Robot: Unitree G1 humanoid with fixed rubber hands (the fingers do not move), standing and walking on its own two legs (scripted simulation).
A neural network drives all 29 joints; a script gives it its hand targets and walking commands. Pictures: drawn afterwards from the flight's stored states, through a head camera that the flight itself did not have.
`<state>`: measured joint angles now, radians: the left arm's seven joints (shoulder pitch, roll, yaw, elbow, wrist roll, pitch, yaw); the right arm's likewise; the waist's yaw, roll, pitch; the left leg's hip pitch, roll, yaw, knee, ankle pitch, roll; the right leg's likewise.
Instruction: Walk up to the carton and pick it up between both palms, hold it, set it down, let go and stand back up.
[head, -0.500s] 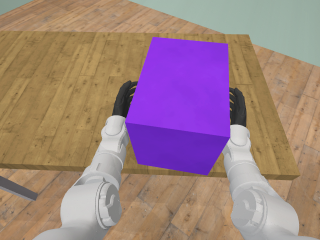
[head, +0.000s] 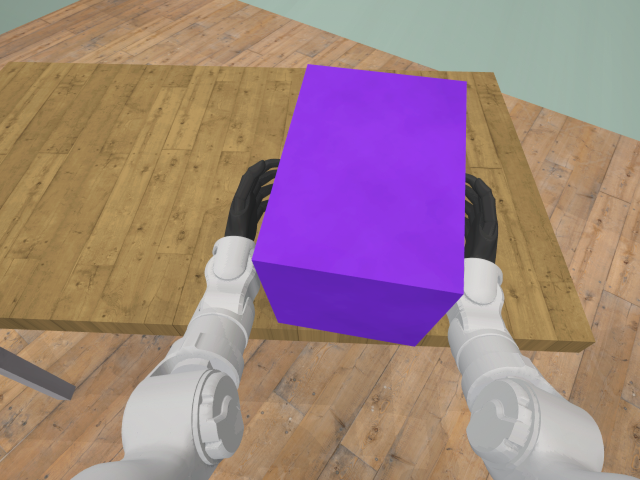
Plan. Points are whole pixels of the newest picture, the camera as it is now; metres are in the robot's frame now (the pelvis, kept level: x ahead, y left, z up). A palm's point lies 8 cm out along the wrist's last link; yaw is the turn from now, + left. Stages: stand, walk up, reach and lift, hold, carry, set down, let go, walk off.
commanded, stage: reach and lift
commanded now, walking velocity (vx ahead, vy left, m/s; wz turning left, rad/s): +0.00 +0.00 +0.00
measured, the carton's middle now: (364, 212) +0.46 -0.02 +0.05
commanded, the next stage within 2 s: none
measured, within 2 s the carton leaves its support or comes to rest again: neither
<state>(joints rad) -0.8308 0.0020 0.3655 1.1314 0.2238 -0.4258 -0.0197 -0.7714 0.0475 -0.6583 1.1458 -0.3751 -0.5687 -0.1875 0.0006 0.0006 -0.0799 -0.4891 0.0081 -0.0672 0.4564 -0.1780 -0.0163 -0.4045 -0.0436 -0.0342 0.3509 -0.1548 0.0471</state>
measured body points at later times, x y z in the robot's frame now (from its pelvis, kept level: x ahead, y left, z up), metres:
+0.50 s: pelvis +0.00 +0.00 +0.00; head +0.04 +0.01 +0.45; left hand +0.42 +0.13 +0.07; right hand +0.41 -0.17 +0.07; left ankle +0.02 +0.12 -0.74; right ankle +0.00 -0.16 -0.74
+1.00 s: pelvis -0.02 +0.00 +0.00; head -0.06 +0.01 +0.45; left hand +0.40 +0.12 +0.16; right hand +0.38 -0.17 +0.13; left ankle +0.02 +0.12 -0.74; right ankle +0.00 -0.16 -0.74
